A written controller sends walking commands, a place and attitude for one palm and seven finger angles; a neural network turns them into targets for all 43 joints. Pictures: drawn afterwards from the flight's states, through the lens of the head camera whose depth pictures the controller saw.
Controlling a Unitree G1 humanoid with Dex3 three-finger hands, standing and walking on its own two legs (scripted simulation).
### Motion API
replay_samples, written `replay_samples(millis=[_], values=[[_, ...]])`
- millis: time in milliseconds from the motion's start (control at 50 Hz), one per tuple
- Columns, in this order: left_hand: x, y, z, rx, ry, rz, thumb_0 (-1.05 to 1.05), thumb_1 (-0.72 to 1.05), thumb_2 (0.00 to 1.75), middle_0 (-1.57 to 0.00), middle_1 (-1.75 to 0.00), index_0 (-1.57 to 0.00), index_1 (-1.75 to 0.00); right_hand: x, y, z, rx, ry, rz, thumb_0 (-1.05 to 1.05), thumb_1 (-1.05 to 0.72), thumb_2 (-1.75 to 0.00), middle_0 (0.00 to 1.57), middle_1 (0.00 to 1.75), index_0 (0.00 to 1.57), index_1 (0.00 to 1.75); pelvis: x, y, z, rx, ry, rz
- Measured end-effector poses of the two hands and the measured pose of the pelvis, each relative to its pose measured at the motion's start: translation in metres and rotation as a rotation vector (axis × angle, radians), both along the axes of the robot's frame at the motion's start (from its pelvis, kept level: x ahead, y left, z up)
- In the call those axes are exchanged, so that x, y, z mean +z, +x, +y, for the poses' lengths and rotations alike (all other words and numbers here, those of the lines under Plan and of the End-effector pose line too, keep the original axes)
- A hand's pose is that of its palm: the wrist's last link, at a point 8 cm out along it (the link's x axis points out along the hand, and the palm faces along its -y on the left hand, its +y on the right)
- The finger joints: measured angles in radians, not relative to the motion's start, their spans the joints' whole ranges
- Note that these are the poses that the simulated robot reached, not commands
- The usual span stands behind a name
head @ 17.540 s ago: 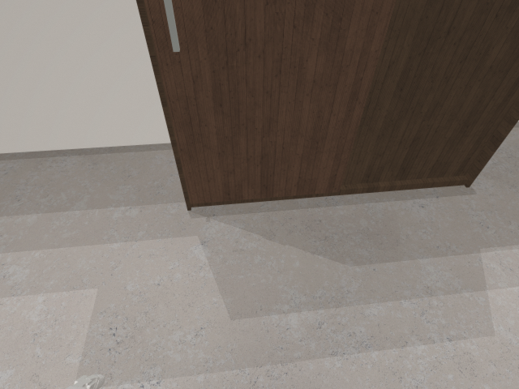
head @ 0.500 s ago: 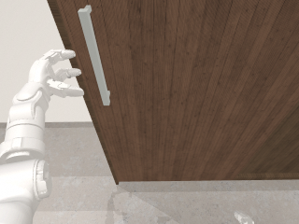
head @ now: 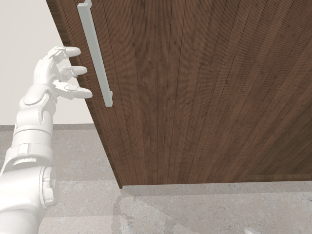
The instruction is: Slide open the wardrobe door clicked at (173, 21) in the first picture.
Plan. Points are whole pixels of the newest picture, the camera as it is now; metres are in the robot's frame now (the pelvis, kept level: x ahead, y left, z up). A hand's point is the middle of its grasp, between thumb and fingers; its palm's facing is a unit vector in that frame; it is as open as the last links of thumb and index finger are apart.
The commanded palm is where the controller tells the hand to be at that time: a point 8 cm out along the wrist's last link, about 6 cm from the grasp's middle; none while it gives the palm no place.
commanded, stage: move the hooked fingers beside the handle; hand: left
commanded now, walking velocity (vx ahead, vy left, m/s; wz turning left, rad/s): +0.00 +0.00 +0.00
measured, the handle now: (100, 61) +0.50 +0.16 +0.20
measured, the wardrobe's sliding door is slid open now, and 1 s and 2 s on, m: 0.00 0.00 0.00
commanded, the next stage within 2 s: feel for the door with the fingertips in 0.20 s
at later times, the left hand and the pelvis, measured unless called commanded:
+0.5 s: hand (73, 76) +0.43 +0.20 +0.20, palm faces +0.03 -1.00 +0.02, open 14.0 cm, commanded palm +0.41 +0.25 +0.20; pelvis +0.00 +0.00 +0.00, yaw +1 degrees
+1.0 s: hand (81, 72) +0.44 +0.19 +0.21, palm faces +0.07 -1.00 +0.00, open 14.0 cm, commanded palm +0.43 +0.24 +0.20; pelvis +0.00 -0.01 +0.00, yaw +1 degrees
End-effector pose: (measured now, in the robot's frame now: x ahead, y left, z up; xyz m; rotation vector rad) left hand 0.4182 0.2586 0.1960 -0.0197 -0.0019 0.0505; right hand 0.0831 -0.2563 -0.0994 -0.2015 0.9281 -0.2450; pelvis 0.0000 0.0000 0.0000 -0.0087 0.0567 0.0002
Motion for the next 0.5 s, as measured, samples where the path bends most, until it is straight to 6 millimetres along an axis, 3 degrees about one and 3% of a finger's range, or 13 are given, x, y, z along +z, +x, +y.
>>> replay_samples(millis=[160,280,500], values=[[0.013,-0.003,0.018,0.029,0.029,-0.016,-0.01,-0.5,0.3,-0.31,-1.2,-0.3,-1.2,0.002,-0.003,-0.004,-0.018,-0.009,0.001,0.01,-0.9,-0.9,0.2,0.3,0.21,0.3,0.001,0.002,-0.002,-0.003,-0.004,-0.005],[0.008,-0.011,0.022,-0.002,0.013,0.021,-0.01,-0.5,0.3,-0.3,-1.2,-0.3,-1.2,0.003,0.005,-0.007,-0.006,-0.017,-0.009,0.01,-0.9,-0.9,0.2,0.3,0.2,0.3,0.0,0.002,0.0,0.006,-0.004,-0.006],[0.007,-0.012,-0.001,-0.025,0.004,-0.018,-0.01,-0.5,0.3,-0.3,-1.2,-0.3,-1.2,0.01,0.03,0.001,0.042,-0.013,-0.073,0.01,-0.91,-0.9,0.2,0.3,0.2,0.3,0.0,-0.001,0.0,0.017,-0.006,-0.011]])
